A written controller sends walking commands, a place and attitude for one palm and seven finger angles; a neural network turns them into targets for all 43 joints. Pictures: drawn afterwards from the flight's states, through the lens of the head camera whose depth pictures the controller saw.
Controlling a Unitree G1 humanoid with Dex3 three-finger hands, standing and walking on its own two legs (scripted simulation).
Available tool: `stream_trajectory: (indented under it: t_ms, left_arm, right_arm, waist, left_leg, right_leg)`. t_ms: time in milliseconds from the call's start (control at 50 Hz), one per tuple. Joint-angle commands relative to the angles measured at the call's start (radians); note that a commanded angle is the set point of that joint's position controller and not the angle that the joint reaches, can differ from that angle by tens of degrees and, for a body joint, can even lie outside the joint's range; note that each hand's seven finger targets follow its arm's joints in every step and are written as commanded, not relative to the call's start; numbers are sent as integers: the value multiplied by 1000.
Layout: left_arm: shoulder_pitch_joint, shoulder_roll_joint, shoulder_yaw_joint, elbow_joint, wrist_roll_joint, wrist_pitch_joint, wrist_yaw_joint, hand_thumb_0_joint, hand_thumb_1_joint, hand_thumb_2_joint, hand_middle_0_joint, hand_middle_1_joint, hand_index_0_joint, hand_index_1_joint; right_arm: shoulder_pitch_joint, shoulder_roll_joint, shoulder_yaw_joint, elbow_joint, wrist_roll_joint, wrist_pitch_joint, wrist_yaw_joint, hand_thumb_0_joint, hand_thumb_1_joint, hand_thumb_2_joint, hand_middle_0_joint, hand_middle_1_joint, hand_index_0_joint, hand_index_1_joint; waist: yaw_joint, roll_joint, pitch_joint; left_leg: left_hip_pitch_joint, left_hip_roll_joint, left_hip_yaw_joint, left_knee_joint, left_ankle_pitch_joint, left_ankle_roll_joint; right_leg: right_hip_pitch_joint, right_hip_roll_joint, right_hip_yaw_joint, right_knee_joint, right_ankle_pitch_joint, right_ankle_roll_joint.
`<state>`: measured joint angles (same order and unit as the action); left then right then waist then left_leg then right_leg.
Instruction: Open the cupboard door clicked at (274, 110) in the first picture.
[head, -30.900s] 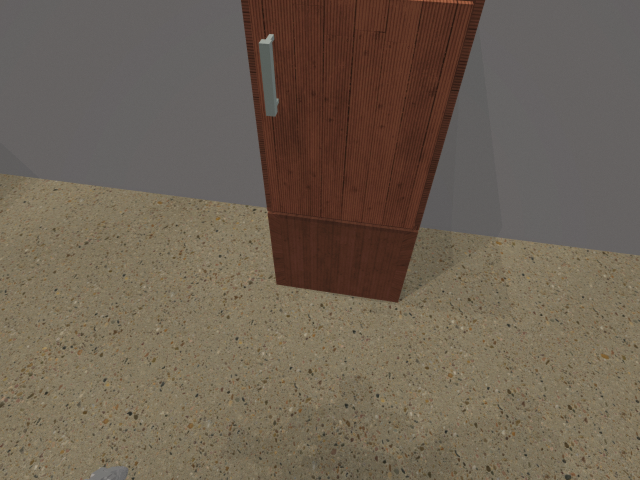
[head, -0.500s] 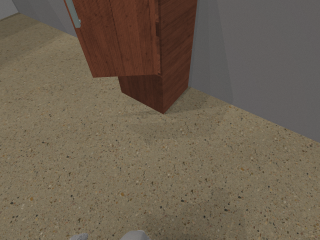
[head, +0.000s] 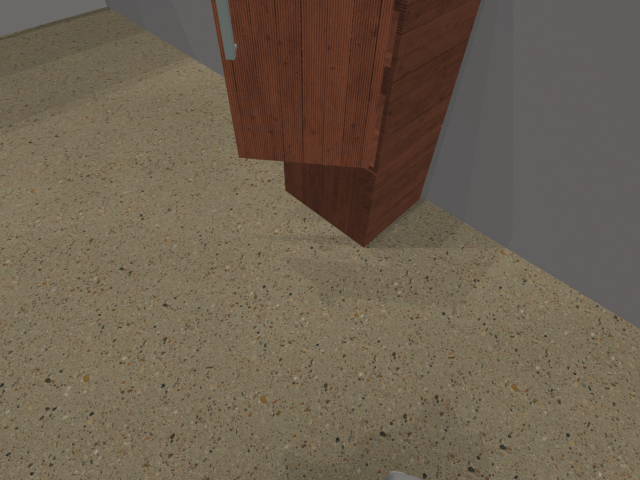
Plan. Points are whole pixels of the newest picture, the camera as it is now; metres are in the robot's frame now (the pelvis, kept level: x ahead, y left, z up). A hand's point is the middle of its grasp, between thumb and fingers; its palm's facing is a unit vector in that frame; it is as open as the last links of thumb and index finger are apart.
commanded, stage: take the last steps up to it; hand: left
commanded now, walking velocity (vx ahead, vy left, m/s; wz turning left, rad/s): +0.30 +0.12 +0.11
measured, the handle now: (227, 20) +1.05 +0.28 +0.08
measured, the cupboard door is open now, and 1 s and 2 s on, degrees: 38 38 38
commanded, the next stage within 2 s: come to a stop and stand still in 1.06 s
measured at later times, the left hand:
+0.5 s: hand out of the picture +0.09 +0.23 -0.19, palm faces +0.17 -0.97 -0.17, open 7.3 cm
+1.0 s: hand (195, 290) +0.45 +0.26 -0.16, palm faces +0.05 -0.98 -0.20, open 7.3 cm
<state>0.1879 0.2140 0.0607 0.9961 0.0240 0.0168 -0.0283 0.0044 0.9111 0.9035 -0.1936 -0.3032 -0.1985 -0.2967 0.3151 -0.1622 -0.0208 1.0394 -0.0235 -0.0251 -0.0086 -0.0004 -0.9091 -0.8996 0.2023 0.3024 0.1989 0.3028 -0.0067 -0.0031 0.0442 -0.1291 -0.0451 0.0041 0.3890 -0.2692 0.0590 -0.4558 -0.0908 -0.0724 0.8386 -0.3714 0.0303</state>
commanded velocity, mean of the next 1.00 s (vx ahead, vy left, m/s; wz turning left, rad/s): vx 0.28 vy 0.07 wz -0.01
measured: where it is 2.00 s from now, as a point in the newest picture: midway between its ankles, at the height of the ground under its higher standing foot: (295, 393)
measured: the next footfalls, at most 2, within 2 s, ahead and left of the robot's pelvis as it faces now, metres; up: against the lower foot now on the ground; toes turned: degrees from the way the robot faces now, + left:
right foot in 0.10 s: +0.12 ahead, -0.13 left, +0.00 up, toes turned -5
left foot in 0.48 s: +0.27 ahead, +0.19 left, +0.00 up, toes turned +12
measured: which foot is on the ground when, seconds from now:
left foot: down 0.00-0.10, up 0.12-0.46, down 0.48-0.90, up 0.92-1.00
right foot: up 0.00-0.08, down 0.10-0.48, up 0.50-0.88, down 0.90-1.00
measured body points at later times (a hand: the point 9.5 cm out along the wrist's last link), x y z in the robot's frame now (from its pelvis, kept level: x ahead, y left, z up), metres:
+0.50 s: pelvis +0.17 +0.06 -0.02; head +0.20 +0.07 +0.43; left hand +0.09 +0.28 -0.18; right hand +0.28 -0.19 -0.15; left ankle +0.24 +0.18 -0.75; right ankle +0.08 -0.12 -0.74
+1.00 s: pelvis +0.35 +0.08 -0.01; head +0.38 +0.07 +0.44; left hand +0.45 +0.31 -0.15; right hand +0.32 -0.15 -0.18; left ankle +0.27 +0.18 -0.68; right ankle +0.38 -0.02 -0.74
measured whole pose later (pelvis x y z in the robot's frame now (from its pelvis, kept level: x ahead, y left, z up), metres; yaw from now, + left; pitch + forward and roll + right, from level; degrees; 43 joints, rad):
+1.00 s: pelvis +0.35 +0.08 -0.01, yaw +2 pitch +0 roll +0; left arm 0.14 0.15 0.05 0.98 0.02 -0.06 0.00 0.00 0.91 0.90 -0.19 -0.30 -0.20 -0.30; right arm 0.33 -0.18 -0.04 1.13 -0.02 0.00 0.00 0.00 -0.92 -0.90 0.20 0.30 0.20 0.30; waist -0.04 0.04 0.06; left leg -0.34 0.04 0.08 1.01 -0.45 0.00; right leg -0.29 -0.04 -0.14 0.55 -0.26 -0.04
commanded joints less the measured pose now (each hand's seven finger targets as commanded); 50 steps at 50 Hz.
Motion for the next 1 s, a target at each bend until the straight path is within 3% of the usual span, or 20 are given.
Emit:
stream_trajectory:
  t_ms: [0,40,60,80,100,140,220,360,420,440,460,480,540,620,760,820,840,880,900,980]
  left_arm:
    - [-76,45,9,-95,0,-37,4,0,900,900,-200,-300,-200,-300]
    - [24,58,21,-63,1,-47,7,0,900,900,-200,-300,-200,-300]
    - [126,109,37,-32,4,-57,13,0,900,900,-200,-300,-200,-300]
    - [249,205,60,-2,9,-67,23,0,900,900,-200,-300,-200,-300]
    - [294,243,67,4,-3,-58,29,0,900,900,-200,-300,-200,-300]
    - [159,150,42,-22,-5,-63,43,0,900,900,-200,-300,-200,-300]
    - [99,72,23,-17,-2,-94,40,0,900,900,-200,-300,-200,-300]
    - [161,134,29,56,5,-97,31,0,900,900,-200,-300,-200,-300]
    - [140,129,34,61,2,-80,30,0,900,900,-200,-300,-200,-300]
    - [150,100,24,51,-1,-75,25,0,900,900,-200,-300,-200,-300]
    - [169,33,14,23,-9,-70,20,0,900,900,-200,-300,-200,-300]
    - [92,28,2,-21,-3,-70,24,0,900,900,-200,-300,-200,-300]
    - [19,23,6,-11,-2,-64,17,0,900,900,-200,-300,-200,-300]
    - [83,-7,4,11,2,-39,7,0,900,900,-200,-300,-200,-300]
    - [-33,-4,6,-48,3,-41,4,0,900,900,-200,-300,-200,-300]
    - [23,21,14,-31,5,-49,6,0,900,900,-200,-300,-200,-300]
    - [107,53,24,-7,6,-57,9,0,900,900,-200,-300,-200,-300]
    - [309,209,55,46,-2,-72,26,0,900,900,-200,-300,-200,-300]
    - [281,186,54,40,-9,-75,38,0,900,900,-200,-300,-200,-300]
    - [95,61,20,-6,-8,-85,46,0,900,900,-200,-300,-200,-300]
  right_arm:
    - [57,-172,-41,-20,-4,-14,-8,0,-900,-900,200,300,200,300]
    - [33,-158,-37,-18,2,-13,-9,0,-900,-900,200,300,200,300]
    - [24,-134,-32,-24,11,-19,-5,0,-900,-900,200,300,200,300]
    - [34,-92,-31,-50,18,-22,4,0,-900,-900,200,300,200,300]
    - [-20,-128,-40,-78,4,-14,8,0,-900,-900,200,300,200,300]
    - [-84,-122,-51,-74,-3,4,15,0,-900,-900,200,300,200,300]
    - [-22,-52,-45,-31,-5,24,37,0,-900,-900,200,300,200,300]
    - [-144,-38,-40,-88,2,-1,59,0,-900,-900,200,300,200,300]
    - [-24,-94,-48,-56,-2,-19,47,0,-900,-900,200,300,200,300]
    - [95,-168,-65,-22,-8,-25,35,0,-900,-900,200,300,200,300]
    - [221,-285,-97,0,-21,-28,16,0,-900,-900,200,300,200,300]
    - [271,-300,-93,8,-17,-19,3,0,-900,-900,200,300,200,300]
    - [72,-172,-57,-33,-9,-33,-10,0,-900,-900,200,300,200,300]
    - [24,-140,-44,-29,-6,-53,-13,0,-900,-900,200,300,200,300]
    - [45,-150,-46,3,-11,-41,-3,0,-900,-900,200,300,200,300]
    - [34,-140,-40,17,-9,-33,-2,0,-900,-900,200,300,200,300]
    - [29,-127,-34,17,-3,-34,-1,0,-900,-900,200,300,200,300]
    - [24,-84,-29,-26,9,-33,10,0,-900,-900,200,300,200,300]
    - [-27,-115,-36,-27,9,-25,6,0,-900,-900,200,300,200,300]
    - [-27,-49,-33,-2,0,-6,14,0,-900,-900,200,300,200,300]
  waist:
    - [-4,102,31]
    - [50,40,10]
    - [97,-60,-20]
    - [137,-293,-67]
    - [147,-257,-41]
    - [79,-214,94]
    - [8,-155,32]
    - [44,-171,16]
    - [-28,-97,-21]
    - [-79,52,-92]
    - [-118,306,-175]
    - [-137,276,-159]
    - [-53,161,-8]
    - [6,99,-21]
    - [-1,70,15]
    - [38,28,21]
    - [75,-12,-12]
    - [128,-310,-78]
    - [128,-240,-60]
    - [22,-113,-14]
  left_leg:
    - [-48,249,-205,-148,69,142]
    - [-159,189,-148,-20,48,90]
    - [-317,116,-84,138,-16,44]
    - [-517,-3,41,410,-204,-20]
    - [-580,24,-3,637,-353,-37]
    - [-591,122,-66,774,-169,-50]
    - [-453,156,9,630,30,-95]
    - [-328,106,103,238,54,-93]
    - [-35,58,156,72,71,-74]
    - [167,133,66,62,39,-39]
    - [314,377,-286,-28,-14,61]
    - [287,457,-399,-108,-39,131]
    - [5,406,-255,-180,-49,115]
    - [-42,349,-74,-217,98,104]
    - [-23,337,-13,-204,94,115]
    - [-80,287,36,-71,95,61]
    - [-141,221,84,73,109,24]
    - [-493,39,177,595,-335,-64]
    - [-520,97,42,739,-328,-59]
    - [-403,166,20,611,-99,-89]
  right_leg:
    - [79,32,-30,-154,37,-4]
    - [318,47,-38,-325,113,-13]
    - [542,-32,71,-411,67,-39]
    - [715,-313,417,-556,-56,-143]
    - [625,-450,596,-674,-173,-227]
    - [348,-384,508,-722,-325,-207]
    - [271,-251,118,-710,82,-129]
    - [342,-241,29,-626,234,-123]
    - [233,-178,-39,-442,238,-80]
    - [115,-122,-92,-218,209,-51]
    - [-92,14,-153,82,-151,-8]
    - [-184,29,-47,305,-242,-31]
    - [-216,-65,58,440,-20,-43]
    - [-108,-66,29,232,57,-26]
    - [28,-16,-18,-133,112,-25]
    - [222,25,-54,-284,173,-37]
    - [372,19,-17,-348,178,-56]
    - [658,-360,516,-583,184,-260]
    - [551,-380,558,-623,80,-292]
    - [313,-239,205,-652,258,-208]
